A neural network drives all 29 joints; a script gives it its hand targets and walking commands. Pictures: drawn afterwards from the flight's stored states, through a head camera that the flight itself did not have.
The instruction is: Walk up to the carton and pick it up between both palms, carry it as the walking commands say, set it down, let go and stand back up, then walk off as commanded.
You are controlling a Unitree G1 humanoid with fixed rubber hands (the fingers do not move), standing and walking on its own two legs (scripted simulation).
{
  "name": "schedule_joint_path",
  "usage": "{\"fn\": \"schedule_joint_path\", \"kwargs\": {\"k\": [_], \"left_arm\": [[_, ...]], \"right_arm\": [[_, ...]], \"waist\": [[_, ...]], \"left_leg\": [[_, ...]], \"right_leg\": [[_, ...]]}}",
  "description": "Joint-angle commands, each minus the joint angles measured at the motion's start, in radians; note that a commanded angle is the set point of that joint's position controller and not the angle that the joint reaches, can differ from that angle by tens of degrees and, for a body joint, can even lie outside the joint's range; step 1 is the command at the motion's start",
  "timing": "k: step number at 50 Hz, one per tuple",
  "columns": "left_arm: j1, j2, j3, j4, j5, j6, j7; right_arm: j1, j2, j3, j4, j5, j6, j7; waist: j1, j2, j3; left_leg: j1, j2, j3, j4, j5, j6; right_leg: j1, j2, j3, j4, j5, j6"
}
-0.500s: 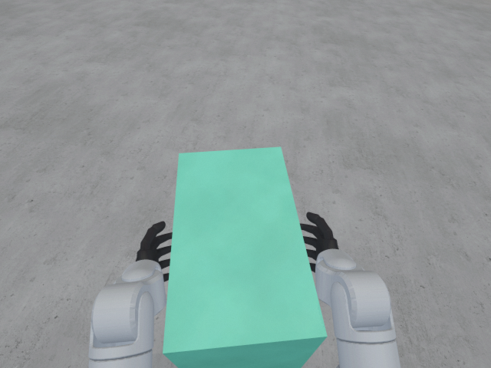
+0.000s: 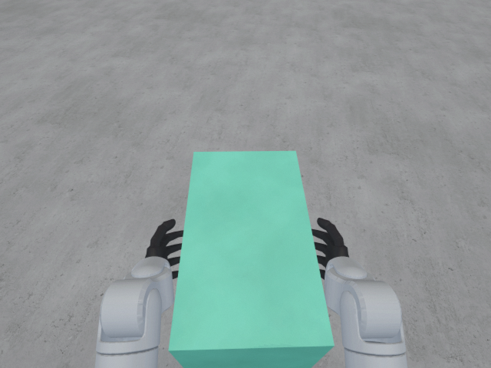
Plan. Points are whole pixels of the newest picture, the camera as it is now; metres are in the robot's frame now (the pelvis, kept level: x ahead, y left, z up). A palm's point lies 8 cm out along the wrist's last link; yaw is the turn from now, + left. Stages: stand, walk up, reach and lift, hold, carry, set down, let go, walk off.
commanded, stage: carry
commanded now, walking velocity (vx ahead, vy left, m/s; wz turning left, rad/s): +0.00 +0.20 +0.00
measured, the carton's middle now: (246, 267) +0.29 +0.00 +0.02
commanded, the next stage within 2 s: none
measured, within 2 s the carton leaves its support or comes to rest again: neither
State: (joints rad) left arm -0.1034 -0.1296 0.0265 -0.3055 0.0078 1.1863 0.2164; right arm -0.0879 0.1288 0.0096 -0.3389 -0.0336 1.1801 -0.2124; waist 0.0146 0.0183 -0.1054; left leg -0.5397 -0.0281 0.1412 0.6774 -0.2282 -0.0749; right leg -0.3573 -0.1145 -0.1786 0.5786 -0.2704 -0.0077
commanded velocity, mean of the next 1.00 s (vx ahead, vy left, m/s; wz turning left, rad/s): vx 0.00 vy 0.01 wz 0.00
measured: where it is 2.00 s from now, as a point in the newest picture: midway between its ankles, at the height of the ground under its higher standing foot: outside the picture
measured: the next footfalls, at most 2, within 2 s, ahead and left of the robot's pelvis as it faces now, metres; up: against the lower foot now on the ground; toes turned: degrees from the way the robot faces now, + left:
left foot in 0.16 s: +0.06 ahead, +0.18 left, +0.00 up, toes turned -8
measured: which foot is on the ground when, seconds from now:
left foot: up 0.00-0.14, down 0.16-1.00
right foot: down 0.00-1.00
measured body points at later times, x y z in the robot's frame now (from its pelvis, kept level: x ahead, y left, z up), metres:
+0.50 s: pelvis -0.04 +0.06 -0.01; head -0.05 +0.06 +0.44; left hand +0.23 +0.21 +0.06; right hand +0.24 -0.06 +0.07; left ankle +0.02 +0.18 -0.73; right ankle +0.01 -0.11 -0.73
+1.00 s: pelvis -0.05 +0.02 -0.01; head -0.06 +0.01 +0.44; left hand +0.23 +0.14 +0.07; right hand +0.22 -0.13 +0.07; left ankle +0.02 +0.18 -0.73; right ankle +0.01 -0.11 -0.73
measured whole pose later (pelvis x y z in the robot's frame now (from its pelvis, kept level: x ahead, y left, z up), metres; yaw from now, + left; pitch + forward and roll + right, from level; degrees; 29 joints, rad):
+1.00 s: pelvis -0.05 +0.02 -0.01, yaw -1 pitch +2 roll +1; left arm -0.18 -0.14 0.07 -0.27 0.01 1.19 0.21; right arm -0.17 0.14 -0.01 -0.31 -0.05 1.19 -0.21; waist -0.02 -0.01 -0.07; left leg -0.42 0.10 0.06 0.55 -0.17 -0.07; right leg -0.45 -0.10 -0.09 0.62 -0.21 0.01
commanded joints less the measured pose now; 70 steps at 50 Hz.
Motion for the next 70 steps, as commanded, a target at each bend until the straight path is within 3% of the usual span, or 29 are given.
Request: {"fn": "schedule_joint_path", "kwargs": {"k": [1,3,4,5,6,7,8,9,11,12,14,15,18,21,22,28,33,35,38,42,45,46,48,50,53,61,65,67,70], "left_arm": [[-0.463,-0.993,-0.564,-0.254,-0.301,-0.067,-0.175],[-0.455,-0.949,-0.556,-0.241,-0.294,-0.059,-0.166],[-0.47,-0.942,-0.555,-0.271,-0.289,-0.062,-0.162],[-0.41,-0.913,-0.543,-0.238,-0.262,-0.051,-0.154],[-0.397,-0.907,-0.541,-0.234,-0.251,-0.047,-0.149],[-0.386,-0.906,-0.531,-0.216,-0.244,-0.045,-0.146],[-0.376,-0.889,-0.528,-0.211,-0.229,-0.038,-0.143],[-0.392,-0.927,-0.539,-0.206,-0.238,-0.043,-0.141],[-0.499,-0.96,-0.59,-0.222,-0.273,-0.04,-0.156],[-0.585,-0.978,-0.606,-0.265,-0.299,-0.049,-0.163],[-0.655,-0.989,-0.61,-0.28,-0.32,-0.056,-0.161],[-0.626,-0.999,-0.614,-0.269,-0.321,-0.055,-0.163],[-0.601,-0.998,-0.592,-0.217,-0.315,-0.051,-0.17],[-0.635,-1.01,-0.588,-0.213,-0.331,-0.058,-0.173],[-0.553,-1.0,-0.582,-0.18,-0.318,-0.052,-0.175],[-0.571,-0.998,-0.577,-0.171,-0.306,-0.051,-0.171],[-0.591,-1.013,-0.568,-0.178,-0.302,-0.056,-0.175],[-0.539,-0.992,-0.555,-0.167,-0.274,-0.05,-0.167],[-0.553,-0.996,-0.53,-0.14,-0.264,-0.048,-0.165],[-0.572,-1.014,-0.535,-0.18,-0.268,-0.054,-0.166],[-0.557,-1.014,-0.527,-0.161,-0.264,-0.052,-0.162],[-0.562,-1.0,-0.532,-0.174,-0.27,-0.052,-0.162],[-0.541,-0.997,-0.519,-0.167,-0.263,-0.051,-0.162],[-0.508,-1.009,-0.529,-0.152,-0.262,-0.051,-0.162],[-0.524,-1.009,-0.527,-0.172,-0.262,-0.055,-0.165],[-0.563,-1.004,-0.555,-0.193,-0.272,-0.043,-0.166],[-0.57,-1.005,-0.544,-0.187,-0.274,-0.043,-0.165],[-0.568,-1.008,-0.565,-0.186,-0.269,-0.038,-0.163],[-0.565,-1.019,-0.553,-0.164,-0.273,-0.037,-0.167]], "right_arm": [[-0.512,0.961,0.544,-0.281,0.263,-0.074,0.144],[-0.456,0.927,0.537,-0.23,0.259,-0.06,0.139],[-0.473,0.936,0.545,-0.238,0.268,-0.056,0.142],[-0.426,0.912,0.538,-0.208,0.268,-0.044,0.142],[-0.399,0.922,0.532,-0.169,0.27,-0.035,0.143],[-0.414,0.916,0.533,-0.175,0.278,-0.034,0.146],[-0.392,0.895,0.526,-0.14,0.271,-0.026,0.153],[-0.418,0.913,0.533,-0.151,0.277,-0.029,0.16],[-0.409,0.932,0.5,-0.105,0.253,-0.043,0.163],[-0.489,0.949,0.507,-0.148,0.264,-0.056,0.165],[-0.527,0.956,0.494,-0.158,0.262,-0.066,0.159],[-0.508,0.953,0.484,-0.161,0.254,-0.07,0.156],[-0.509,0.937,0.467,-0.152,0.234,-0.067,0.147],[-0.564,0.933,0.474,-0.175,0.234,-0.073,0.144],[-0.528,0.915,0.478,-0.184,0.228,-0.07,0.141],[-0.49,0.926,0.467,-0.116,0.22,-0.059,0.149],[-0.544,0.95,0.487,-0.141,0.24,-0.062,0.161],[-0.498,0.943,0.496,-0.117,0.242,-0.055,0.166],[-0.544,0.956,0.511,-0.117,0.255,-0.048,0.167],[-0.587,0.976,0.539,-0.173,0.277,-0.054,0.172],[-0.559,0.983,0.541,-0.148,0.275,-0.047,0.169],[-0.567,0.963,0.531,-0.158,0.275,-0.05,0.168],[-0.581,0.968,0.549,-0.174,0.287,-0.046,0.167],[-0.521,0.963,0.536,-0.154,0.27,-0.049,0.167],[-0.578,0.976,0.552,-0.19,0.284,-0.049,0.17],[-0.512,0.972,0.517,-0.126,0.261,-0.041,0.17],[-0.546,0.967,0.515,-0.139,0.266,-0.043,0.171],[-0.521,0.966,0.497,-0.117,0.258,-0.042,0.173],[-0.529,0.97,0.496,-0.119,0.253,-0.045,0.168]], "waist": [[-0.022,-0.187,-0.226],[-0.017,-0.232,-0.28],[-0.014,-0.246,-0.306],[-0.02,-0.232,-0.328],[-0.016,-0.132,-0.34],[-0.015,-0.041,-0.355],[-0.007,0.127,-0.336],[-0.01,0.216,-0.334],[-0.008,0.221,-0.3],[-0.007,0.14,-0.299],[-0.005,0.129,-0.295],[-0.007,0.134,-0.303],[-0.012,0.038,-0.272],[-0.015,-0.009,-0.284],[-0.013,0.0,-0.287],[-0.014,0.049,-0.289],[-0.016,-0.015,-0.3],[-0.016,0.021,-0.282],[-0.018,-0.063,-0.267],[-0.019,-0.051,-0.288],[-0.02,-0.095,-0.303],[-0.018,-0.047,-0.302],[-0.018,-0.092,-0.311],[-0.018,-0.05,-0.333],[-0.019,-0.108,-0.343],[-0.016,-0.027,-0.289],[-0.018,-0.073,-0.32],[-0.015,0.001,-0.316],[-0.016,-0.035,-0.283]], "left_leg": [[-0.024,0.087,-0.131,0.148,-0.076,0.024],[0.039,0.058,-0.075,0.008,-0.123,0.044],[0.093,0.015,-0.016,-0.055,-0.107,0.041],[0.192,0.029,-0.016,-0.165,-0.063,0.047],[0.284,0.057,-0.021,-0.225,0.02,0.042],[0.361,0.151,-0.112,-0.241,0.237,0.054],[0.393,0.282,-0.277,-0.255,0.426,0.092],[0.405,0.337,-0.323,-0.247,0.466,0.134],[0.31,0.266,-0.262,-0.215,0.425,0.149],[0.298,0.232,-0.21,-0.22,0.366,0.121],[0.29,0.205,-0.176,-0.2,0.267,0.084],[0.283,0.199,-0.157,-0.201,0.191,0.08],[0.216,0.197,-0.178,-0.26,-0.054,0.068],[0.221,0.204,-0.185,-0.264,-0.056,0.061],[0.216,0.202,-0.185,-0.281,-0.109,0.065],[0.216,0.18,-0.156,-0.281,-0.109,0.049],[0.235,0.17,-0.15,-0.258,-0.076,0.052],[0.203,0.178,-0.154,-0.276,-0.092,0.048],[0.215,0.157,-0.128,-0.235,-0.085,0.043],[0.256,0.134,-0.106,-0.205,-0.063,0.041],[0.268,0.137,-0.097,-0.196,-0.016,0.037],[0.274,0.142,-0.104,-0.202,-0.014,0.044],[0.293,0.14,-0.098,-0.194,0.006,0.043],[0.295,0.146,-0.093,-0.184,0.038,0.047],[0.31,0.144,-0.09,-0.172,0.031,0.046],[0.274,0.145,-0.085,-0.191,0.005,0.039],[0.284,0.166,-0.106,-0.186,0.065,0.044],[0.279,0.164,-0.106,-0.193,0.063,0.049],[0.255,0.158,-0.099,-0.196,0.028,0.042]], "right_leg": [[0.126,-0.26,0.185,-0.201,0.174,-0.036],[0.198,-0.253,0.18,-0.084,0.503,-0.024],[0.204,-0.23,0.172,-0.057,0.538,-0.027],[0.177,-0.204,0.141,0.003,0.479,0.002],[0.128,-0.175,0.113,0.046,0.375,0.02],[0.066,-0.134,0.085,0.105,0.213,0.056],[-0.054,-0.072,0.071,0.167,-0.043,0.095],[-0.122,-0.025,0.069,0.17,-0.179,0.113],[-0.055,-0.02,0.074,0.156,-0.128,0.101],[-0.022,-0.017,0.062,0.113,-0.062,0.098],[-0.013,-0.036,0.083,0.056,0.016,0.09],[-0.003,-0.035,0.075,0.033,0.035,0.094],[0.014,-0.035,0.075,0.027,-0.029,0.084],[0.036,-0.017,0.076,0.01,-0.001,0.067],[0.029,-0.012,0.082,0.004,-0.024,0.063],[0.049,-0.028,0.11,-0.05,-0.009,0.047],[0.031,-0.034,0.128,-0.076,-0.024,0.042],[0.057,-0.023,0.113,-0.062,-0.015,0.046],[0.014,-0.052,0.138,-0.119,-0.086,0.044],[-0.025,-0.061,0.165,-0.158,-0.163,0.034],[-0.011,-0.072,0.172,-0.166,-0.134,0.028],[-0.003,-0.064,0.162,-0.151,-0.092,0.027],[-0.008,-0.065,0.172,-0.154,-0.088,0.024],[0.027,-0.068,0.158,-0.134,0.0,0.026],[0.022,-0.072,0.169,-0.149,-0.026,0.025],[0.013,-0.065,0.17,-0.138,-0.039,0.022],[0.051,-0.044,0.149,-0.112,0.052,0.017],[0.055,-0.039,0.149,-0.09,0.055,0.016],[0.039,-0.041,0.153,-0.105,0.02,0.016]]}}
